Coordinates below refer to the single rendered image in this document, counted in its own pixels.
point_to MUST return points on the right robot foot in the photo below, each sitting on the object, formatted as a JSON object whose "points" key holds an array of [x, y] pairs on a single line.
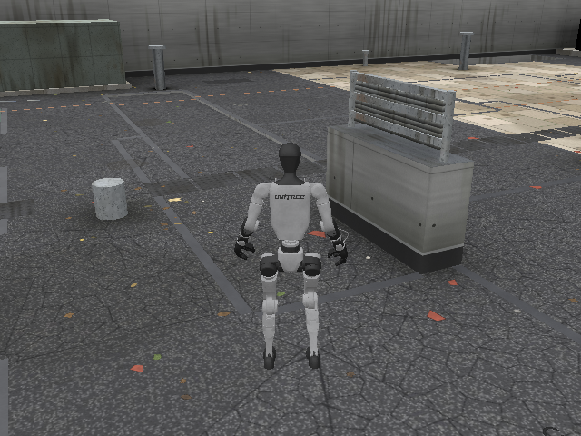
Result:
{"points": [[314, 361]]}

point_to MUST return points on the left robot foot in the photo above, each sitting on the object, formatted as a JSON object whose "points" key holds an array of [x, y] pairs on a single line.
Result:
{"points": [[269, 361]]}

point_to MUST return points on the left robot upper arm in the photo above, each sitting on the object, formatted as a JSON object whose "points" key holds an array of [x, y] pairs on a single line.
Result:
{"points": [[262, 190]]}

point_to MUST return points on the left robot hand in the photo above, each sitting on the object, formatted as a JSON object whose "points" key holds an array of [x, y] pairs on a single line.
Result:
{"points": [[247, 247]]}

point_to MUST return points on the right robot hand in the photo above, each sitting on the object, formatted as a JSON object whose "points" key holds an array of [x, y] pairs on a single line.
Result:
{"points": [[343, 254]]}

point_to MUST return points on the left robot forearm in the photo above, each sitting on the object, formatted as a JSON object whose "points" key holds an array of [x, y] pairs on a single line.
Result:
{"points": [[244, 234]]}

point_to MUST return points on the right robot upper arm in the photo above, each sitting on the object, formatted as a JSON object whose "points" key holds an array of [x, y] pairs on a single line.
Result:
{"points": [[318, 191]]}

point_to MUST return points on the robot foot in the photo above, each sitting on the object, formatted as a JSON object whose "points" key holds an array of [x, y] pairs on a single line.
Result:
{"points": [[269, 361], [314, 361]]}

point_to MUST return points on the right robot forearm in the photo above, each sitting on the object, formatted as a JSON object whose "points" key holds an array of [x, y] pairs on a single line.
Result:
{"points": [[335, 237]]}

